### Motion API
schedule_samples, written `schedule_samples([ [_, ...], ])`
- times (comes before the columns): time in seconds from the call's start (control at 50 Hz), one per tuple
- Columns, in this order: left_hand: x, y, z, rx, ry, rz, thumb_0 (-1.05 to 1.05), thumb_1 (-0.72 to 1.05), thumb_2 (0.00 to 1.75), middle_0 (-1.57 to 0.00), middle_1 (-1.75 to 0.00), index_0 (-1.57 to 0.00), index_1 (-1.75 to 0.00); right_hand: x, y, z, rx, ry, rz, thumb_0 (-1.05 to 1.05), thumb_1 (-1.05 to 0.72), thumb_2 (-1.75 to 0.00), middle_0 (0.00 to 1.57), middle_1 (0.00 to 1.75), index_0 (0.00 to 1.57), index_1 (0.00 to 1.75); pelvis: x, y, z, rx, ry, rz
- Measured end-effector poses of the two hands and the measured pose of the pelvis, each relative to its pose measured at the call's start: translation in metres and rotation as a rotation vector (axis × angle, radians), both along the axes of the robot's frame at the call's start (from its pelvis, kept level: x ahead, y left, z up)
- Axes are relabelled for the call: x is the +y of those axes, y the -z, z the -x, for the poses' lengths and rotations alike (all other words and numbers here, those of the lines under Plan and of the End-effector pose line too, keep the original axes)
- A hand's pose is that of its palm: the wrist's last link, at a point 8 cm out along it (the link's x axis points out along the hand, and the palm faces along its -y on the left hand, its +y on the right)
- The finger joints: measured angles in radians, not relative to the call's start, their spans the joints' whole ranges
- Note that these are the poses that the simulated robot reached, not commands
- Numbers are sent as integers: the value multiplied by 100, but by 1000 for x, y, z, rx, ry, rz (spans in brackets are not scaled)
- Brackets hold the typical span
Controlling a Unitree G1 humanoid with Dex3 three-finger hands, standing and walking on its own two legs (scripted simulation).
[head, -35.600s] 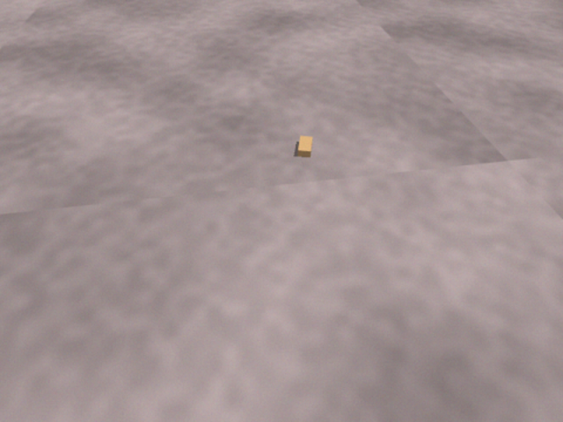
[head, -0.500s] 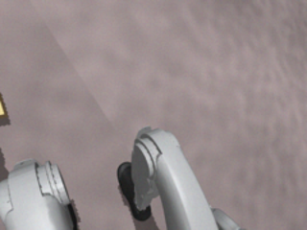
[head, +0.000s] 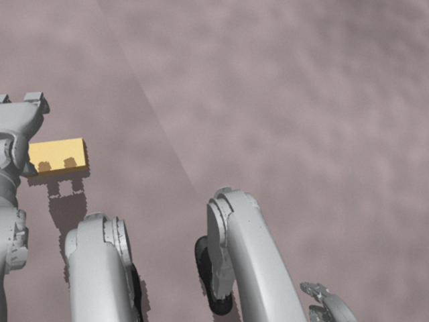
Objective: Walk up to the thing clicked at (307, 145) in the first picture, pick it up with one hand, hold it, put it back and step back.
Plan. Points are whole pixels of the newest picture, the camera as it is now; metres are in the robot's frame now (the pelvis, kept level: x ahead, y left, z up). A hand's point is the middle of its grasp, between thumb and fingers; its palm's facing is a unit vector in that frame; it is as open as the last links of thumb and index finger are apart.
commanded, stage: withdraw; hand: left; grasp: from above
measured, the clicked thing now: (55, 157) +0.51 +0.27 -0.34
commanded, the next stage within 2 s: home in 0.08 s
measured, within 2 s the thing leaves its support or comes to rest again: neither
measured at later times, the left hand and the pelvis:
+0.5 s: hand (10, 131) +0.50 +0.29 -0.14, palm faces -0.37 -0.22 -0.90, open 11.7 cm; pelvis +0.02 +0.01 +0.00, yaw -1 degrees
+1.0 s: hand out of the picture +0.31 +0.24 +0.08, palm faces -0.10 -0.86 -0.50, open 7.4 cm; pelvis +0.02 +0.00 +0.19, yaw +5 degrees
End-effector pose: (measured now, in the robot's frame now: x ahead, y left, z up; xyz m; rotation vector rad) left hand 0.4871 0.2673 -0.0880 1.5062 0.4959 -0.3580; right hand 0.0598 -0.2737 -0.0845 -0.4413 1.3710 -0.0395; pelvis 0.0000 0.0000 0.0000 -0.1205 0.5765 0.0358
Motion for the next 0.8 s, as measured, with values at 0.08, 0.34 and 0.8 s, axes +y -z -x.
schedule_samples([
  [0.08,3,20,0,-3,14,2,0,-48,100,-10,-101,-10,-100,-4,4,14,40,0,40,0,-90,-90,21,30,20,30,0,11,1,-5,4,1],
  [0.34,23,43,-29,-162,-61,-17,0,-36,96,-17,-88,-17,-87,25,29,42,136,66,-5,0,-89,-90,21,30,20,30,6,34,-9,27,12,19],
  [0.8,34,-133,119,-67,-494,510,0,78,90,-21,-34,-21,-34,21,-98,-99,-244,35,-59,0,-91,-90,21,30,20,30,8,-115,-15,5,-38,-18],
])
